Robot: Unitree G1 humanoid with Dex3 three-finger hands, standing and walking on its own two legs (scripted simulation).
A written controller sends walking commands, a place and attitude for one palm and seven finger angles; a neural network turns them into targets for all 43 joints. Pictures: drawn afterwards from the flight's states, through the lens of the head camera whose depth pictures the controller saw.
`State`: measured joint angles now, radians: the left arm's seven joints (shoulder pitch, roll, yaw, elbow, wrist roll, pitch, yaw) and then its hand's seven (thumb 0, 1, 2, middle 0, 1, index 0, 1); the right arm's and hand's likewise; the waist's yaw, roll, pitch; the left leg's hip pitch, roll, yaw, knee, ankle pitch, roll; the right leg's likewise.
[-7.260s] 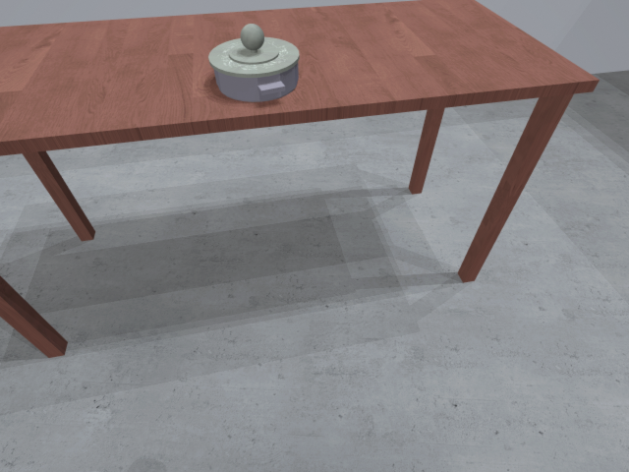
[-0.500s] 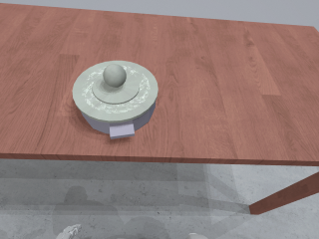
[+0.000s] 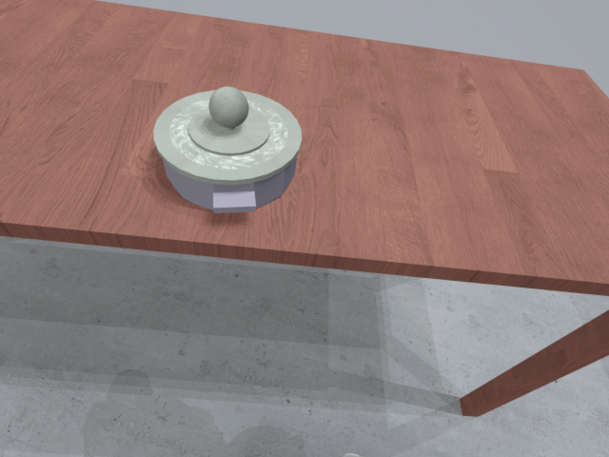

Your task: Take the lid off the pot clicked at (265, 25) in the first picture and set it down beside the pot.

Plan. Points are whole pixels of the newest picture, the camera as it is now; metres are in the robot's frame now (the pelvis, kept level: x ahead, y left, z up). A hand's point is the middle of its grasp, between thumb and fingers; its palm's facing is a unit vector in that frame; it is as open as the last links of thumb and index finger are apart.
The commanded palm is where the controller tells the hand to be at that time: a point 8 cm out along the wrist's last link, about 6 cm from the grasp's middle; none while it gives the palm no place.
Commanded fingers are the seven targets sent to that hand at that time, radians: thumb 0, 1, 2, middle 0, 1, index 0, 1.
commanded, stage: come to a stop and stand still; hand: left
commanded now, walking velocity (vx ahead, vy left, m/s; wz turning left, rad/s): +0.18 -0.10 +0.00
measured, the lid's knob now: (229, 107) +0.49 +0.15 +0.18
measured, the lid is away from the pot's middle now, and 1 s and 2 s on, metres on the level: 0.00 0.00 0.00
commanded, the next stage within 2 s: look again from close up in 1.12 s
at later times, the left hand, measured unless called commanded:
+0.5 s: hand out of the picture -0.03 +0.20 -0.16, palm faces -0.03 -0.99 -0.16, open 7.4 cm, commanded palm none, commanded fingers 0.00 0.90 0.90 -0.20 -0.30 -0.20 -0.30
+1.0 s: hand out of the picture +0.00 +0.19 -0.18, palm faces -0.01 -0.99 -0.17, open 7.4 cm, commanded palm none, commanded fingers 0.00 0.90 0.90 -0.20 -0.30 -0.20 -0.30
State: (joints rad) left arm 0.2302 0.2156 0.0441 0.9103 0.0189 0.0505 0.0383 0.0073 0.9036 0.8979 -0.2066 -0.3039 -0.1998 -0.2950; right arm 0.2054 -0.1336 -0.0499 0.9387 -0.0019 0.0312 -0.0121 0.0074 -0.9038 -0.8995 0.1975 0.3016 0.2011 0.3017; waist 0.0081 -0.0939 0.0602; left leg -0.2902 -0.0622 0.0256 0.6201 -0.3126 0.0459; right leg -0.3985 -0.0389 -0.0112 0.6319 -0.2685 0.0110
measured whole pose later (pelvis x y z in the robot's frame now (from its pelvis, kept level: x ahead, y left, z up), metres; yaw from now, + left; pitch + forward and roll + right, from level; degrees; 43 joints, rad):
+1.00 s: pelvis +0.00 +0.03 +0.00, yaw -4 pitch +0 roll +2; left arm 0.32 0.16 0.03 1.06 0.01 0.02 0.06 0.01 0.91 0.90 -0.20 -0.30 -0.20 -0.29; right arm 0.21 -0.12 -0.04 1.03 0.00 -0.02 -0.04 0.01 -0.92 -0.90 0.20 0.30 0.20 0.30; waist 0.01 -0.09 0.06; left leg -0.31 0.00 0.09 0.58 -0.26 0.02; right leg -0.15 -0.04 0.01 0.70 -0.55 0.00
